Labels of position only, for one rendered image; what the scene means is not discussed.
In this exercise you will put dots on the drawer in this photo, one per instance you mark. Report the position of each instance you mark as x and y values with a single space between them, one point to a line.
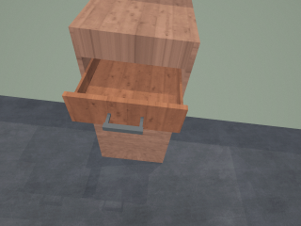
129 91

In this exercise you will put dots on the handle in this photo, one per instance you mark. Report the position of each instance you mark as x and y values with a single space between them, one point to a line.
122 128

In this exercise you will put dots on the cabinet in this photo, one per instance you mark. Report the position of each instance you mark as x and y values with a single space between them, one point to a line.
151 32

